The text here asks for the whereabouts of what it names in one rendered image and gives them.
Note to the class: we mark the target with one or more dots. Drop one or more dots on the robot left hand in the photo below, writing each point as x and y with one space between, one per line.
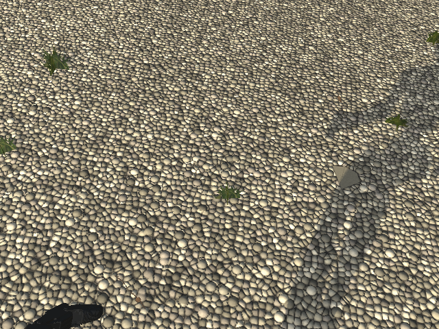
66 317

